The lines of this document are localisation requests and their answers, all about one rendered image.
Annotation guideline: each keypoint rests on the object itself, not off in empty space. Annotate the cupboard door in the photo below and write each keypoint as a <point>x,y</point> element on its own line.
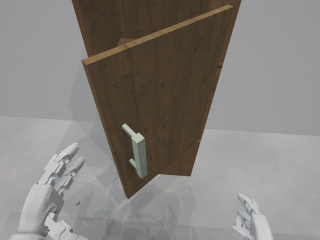
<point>159,85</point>

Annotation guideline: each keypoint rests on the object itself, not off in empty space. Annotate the handle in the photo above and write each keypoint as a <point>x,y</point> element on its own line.
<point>139,150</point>

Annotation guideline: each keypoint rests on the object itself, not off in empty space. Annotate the robot right hand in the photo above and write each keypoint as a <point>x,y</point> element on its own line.
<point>256,226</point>

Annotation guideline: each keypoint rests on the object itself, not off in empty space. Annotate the robot left hand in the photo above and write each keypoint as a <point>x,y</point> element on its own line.
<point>46,194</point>

